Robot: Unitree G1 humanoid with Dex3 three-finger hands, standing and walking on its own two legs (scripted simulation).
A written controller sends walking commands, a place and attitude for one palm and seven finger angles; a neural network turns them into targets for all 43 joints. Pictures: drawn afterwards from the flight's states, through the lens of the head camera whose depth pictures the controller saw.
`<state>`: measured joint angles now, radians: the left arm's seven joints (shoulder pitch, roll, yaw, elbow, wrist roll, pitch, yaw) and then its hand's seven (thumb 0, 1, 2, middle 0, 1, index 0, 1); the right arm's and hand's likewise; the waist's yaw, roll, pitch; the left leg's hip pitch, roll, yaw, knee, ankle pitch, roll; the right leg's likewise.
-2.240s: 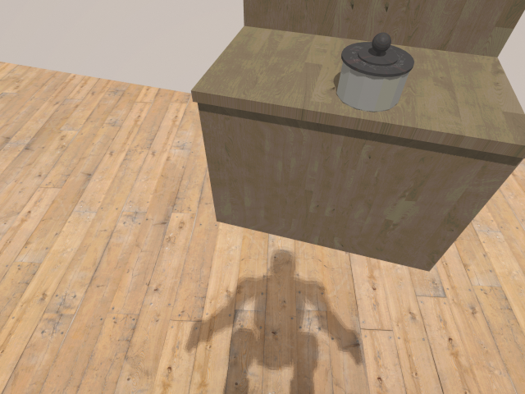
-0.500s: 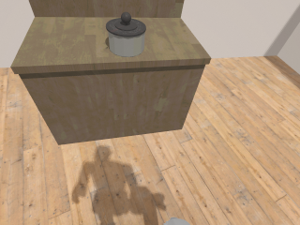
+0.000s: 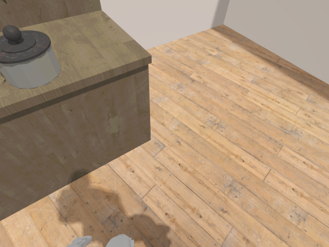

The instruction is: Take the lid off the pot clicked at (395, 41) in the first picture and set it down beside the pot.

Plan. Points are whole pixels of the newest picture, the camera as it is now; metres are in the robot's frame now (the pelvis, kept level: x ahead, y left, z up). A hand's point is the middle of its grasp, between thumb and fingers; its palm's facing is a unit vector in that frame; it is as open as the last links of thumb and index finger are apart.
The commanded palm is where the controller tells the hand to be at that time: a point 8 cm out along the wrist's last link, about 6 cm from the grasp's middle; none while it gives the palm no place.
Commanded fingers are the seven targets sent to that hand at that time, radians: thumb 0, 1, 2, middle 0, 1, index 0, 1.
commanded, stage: walk to a spot facing it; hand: left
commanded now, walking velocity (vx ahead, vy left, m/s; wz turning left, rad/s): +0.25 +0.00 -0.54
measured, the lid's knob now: (12, 33) +0.73 +0.52 +0.12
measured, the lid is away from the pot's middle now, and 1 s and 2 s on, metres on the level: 0.00 0.00 0.00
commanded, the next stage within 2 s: turn to face it in 0.16 s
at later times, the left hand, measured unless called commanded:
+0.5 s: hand (112, 200) +0.28 +0.16 -0.17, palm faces -0.18 -0.97 -0.18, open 7.4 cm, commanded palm none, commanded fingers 0.00 0.90 0.90 -0.20 -0.30 -0.20 -0.30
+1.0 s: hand (85, 215) +0.23 +0.23 -0.16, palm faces +0.22 -0.94 -0.25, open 7.3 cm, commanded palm none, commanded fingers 0.00 0.90 0.90 -0.20 -0.30 -0.20 -0.30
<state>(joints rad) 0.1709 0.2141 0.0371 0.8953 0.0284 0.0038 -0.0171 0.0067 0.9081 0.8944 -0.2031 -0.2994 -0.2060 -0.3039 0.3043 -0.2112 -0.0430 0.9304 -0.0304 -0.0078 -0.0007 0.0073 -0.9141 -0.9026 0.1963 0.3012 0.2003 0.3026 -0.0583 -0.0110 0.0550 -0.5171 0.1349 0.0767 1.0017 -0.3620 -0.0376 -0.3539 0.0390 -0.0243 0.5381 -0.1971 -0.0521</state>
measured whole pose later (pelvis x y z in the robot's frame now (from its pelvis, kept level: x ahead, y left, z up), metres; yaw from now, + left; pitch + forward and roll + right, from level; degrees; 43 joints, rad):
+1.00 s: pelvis +0.19 +0.00 +0.00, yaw +10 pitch +1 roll +0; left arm 0.19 0.25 0.09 0.92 0.02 0.05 0.01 0.01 0.91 0.89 -0.20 -0.30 -0.20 -0.30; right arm 0.23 -0.21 -0.05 0.90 -0.03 0.02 0.00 0.00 -0.91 -0.90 0.20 0.30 0.20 0.30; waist -0.02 -0.03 0.03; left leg -0.34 0.00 0.05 0.56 -0.23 0.04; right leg -0.53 -0.09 -0.03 1.10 -0.38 0.07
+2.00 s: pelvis +0.19 -0.04 +0.01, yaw +35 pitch -1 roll +2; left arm 0.28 0.21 0.05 0.99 0.03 0.02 -0.02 0.01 0.91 0.90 -0.20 -0.30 -0.20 -0.30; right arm 0.31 -0.18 -0.03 1.01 -0.03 0.00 -0.01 0.00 -0.91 -0.90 0.20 0.30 0.20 0.30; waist 0.00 0.00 0.01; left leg -0.12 -0.04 0.01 0.41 -0.27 0.03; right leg -0.37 -0.08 -0.05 0.74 -0.38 0.03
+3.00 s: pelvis +0.39 +0.12 +0.00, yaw +39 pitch -1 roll +2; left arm 0.21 0.16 0.01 1.00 0.02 0.00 0.03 0.00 0.91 0.89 -0.20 -0.30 -0.20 -0.30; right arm 0.20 -0.17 -0.03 1.04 -0.01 0.03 -0.03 0.00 -0.93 -0.90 0.20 0.30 0.20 0.30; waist -0.01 0.01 0.04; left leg -0.22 -0.01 0.10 0.55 -0.32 0.01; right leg -0.34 -0.05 -0.02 0.60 -0.24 0.00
